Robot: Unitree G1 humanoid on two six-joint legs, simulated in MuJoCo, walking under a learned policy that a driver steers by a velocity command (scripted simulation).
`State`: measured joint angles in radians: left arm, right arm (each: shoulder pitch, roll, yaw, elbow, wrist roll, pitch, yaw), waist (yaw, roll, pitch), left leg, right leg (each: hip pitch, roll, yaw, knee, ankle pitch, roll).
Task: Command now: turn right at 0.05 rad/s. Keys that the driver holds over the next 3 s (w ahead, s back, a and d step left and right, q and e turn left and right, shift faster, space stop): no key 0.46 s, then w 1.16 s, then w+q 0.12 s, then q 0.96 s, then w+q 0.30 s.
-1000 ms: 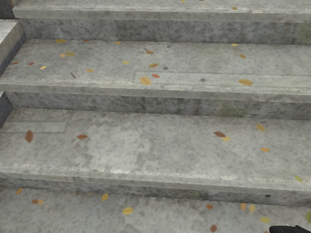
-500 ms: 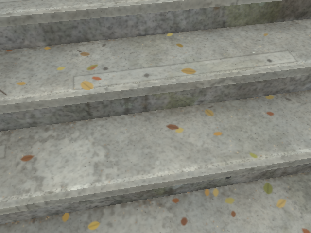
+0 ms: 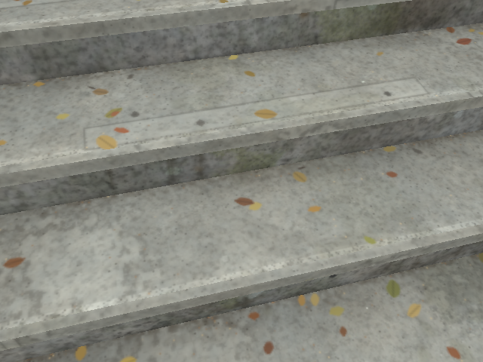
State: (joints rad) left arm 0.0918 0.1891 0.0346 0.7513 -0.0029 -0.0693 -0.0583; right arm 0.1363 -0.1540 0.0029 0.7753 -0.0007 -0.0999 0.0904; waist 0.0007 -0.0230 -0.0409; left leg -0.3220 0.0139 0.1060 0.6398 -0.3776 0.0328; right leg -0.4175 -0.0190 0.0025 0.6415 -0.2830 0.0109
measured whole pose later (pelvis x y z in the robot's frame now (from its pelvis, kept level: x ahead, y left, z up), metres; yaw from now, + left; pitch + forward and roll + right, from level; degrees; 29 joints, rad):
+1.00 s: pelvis +0.14 -0.02 +0.01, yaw +1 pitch +3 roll +0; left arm 0.59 0.07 -0.05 1.20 0.01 -0.12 -0.02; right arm 0.08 -0.07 0.05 0.71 0.00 0.00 -0.02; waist 0.01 0.00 -0.07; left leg -1.31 0.04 0.03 2.05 -0.34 0.15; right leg -0.07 0.00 -0.09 0.37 -0.34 -0.03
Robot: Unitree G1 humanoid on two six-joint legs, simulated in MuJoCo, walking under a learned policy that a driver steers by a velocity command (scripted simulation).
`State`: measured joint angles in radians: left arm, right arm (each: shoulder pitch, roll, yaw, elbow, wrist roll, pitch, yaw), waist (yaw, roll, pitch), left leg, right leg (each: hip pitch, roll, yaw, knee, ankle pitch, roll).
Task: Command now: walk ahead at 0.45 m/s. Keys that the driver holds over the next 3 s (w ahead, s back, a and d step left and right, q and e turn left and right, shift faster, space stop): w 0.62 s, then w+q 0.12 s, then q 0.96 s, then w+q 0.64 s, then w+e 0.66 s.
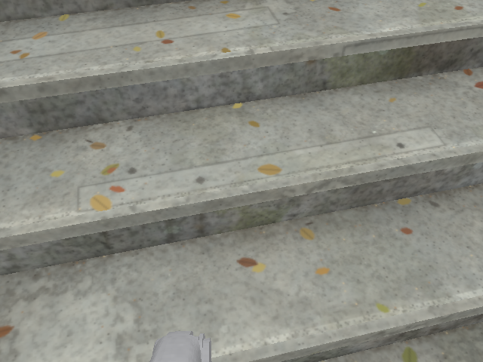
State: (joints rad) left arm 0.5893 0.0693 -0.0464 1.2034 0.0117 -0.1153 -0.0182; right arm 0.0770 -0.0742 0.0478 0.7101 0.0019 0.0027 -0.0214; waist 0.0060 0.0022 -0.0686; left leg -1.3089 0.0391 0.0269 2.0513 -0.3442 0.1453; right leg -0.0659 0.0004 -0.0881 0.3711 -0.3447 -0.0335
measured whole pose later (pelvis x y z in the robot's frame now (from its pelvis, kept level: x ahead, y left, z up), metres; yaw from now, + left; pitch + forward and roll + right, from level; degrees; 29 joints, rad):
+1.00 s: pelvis +0.61 +0.04 +0.32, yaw +8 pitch +5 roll +0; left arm 0.40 0.10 -0.04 1.11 0.14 -0.10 -0.04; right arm 0.04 -0.13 0.04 0.83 0.00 -0.03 0.07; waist -0.01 0.01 -0.10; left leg -1.35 0.04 -0.04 1.89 -0.20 0.22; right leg -0.13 -0.01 -0.25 0.35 -0.31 -0.05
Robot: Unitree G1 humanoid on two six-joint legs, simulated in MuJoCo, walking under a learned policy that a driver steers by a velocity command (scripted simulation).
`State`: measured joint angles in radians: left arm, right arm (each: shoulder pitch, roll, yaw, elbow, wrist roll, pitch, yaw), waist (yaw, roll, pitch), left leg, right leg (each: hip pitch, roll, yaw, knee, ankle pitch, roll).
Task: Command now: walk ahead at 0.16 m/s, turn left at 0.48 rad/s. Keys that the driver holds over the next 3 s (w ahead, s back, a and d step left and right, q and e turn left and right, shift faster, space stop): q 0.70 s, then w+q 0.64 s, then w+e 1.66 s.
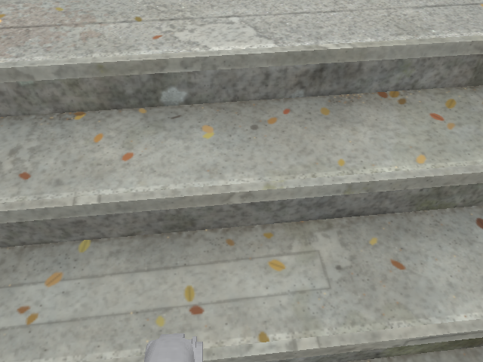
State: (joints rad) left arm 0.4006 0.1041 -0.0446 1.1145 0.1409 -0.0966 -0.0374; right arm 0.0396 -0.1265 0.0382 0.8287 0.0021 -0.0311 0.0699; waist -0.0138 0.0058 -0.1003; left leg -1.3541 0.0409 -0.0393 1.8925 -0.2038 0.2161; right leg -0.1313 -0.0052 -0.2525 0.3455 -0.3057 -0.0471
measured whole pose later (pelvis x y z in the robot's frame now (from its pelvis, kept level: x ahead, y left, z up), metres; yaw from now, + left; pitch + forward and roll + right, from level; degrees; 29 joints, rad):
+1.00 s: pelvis +0.25 -0.02 +0.16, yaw +34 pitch +7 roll +0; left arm 0.45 0.13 -0.04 0.91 0.10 -0.07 -0.05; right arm 0.17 -0.23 -0.03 0.87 -0.02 -0.05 0.06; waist 0.08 0.03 -0.15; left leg -1.11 -0.05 -0.18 1.68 0.02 0.09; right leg -0.20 -0.02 -0.23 0.40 -0.33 -0.05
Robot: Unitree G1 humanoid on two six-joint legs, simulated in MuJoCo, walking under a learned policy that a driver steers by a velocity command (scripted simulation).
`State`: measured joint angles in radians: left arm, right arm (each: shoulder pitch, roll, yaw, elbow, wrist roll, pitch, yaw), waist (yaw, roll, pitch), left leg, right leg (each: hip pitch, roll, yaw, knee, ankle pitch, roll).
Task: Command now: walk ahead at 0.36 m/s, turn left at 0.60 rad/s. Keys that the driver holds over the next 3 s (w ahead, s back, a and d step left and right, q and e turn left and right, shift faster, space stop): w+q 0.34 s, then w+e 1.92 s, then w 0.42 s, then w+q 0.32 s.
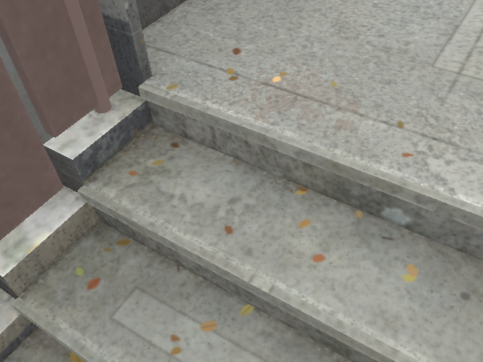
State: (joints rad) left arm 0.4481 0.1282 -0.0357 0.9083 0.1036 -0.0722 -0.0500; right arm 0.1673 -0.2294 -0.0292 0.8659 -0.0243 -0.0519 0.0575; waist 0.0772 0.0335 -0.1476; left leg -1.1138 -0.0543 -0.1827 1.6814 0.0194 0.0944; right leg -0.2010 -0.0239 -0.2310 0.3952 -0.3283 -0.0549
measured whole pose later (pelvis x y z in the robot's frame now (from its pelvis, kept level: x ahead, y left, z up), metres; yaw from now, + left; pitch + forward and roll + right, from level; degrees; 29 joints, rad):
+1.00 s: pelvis +0.60 +0.14 +0.21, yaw -1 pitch +4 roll -3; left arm 0.08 0.16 0.00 0.81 0.05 -0.03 -0.06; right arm 0.40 -0.21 0.02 1.13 -0.08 -0.10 0.12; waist 0.05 0.07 -0.12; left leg -0.28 0.05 0.02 1.02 -0.06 0.08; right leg -0.82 0.12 -0.10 1.21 -0.46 -0.12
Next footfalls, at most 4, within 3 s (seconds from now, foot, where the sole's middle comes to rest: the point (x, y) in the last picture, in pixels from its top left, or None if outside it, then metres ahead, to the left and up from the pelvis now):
0.36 left None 0.41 0.21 -0.62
0.90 right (254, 244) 0.71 0.08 -0.45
1.36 left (185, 181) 0.92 0.28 -0.45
1.78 right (303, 99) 1.09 -0.05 -0.29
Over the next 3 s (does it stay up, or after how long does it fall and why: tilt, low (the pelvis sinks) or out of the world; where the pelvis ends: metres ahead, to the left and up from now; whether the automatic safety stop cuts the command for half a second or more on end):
stays up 1.45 -0.31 0.49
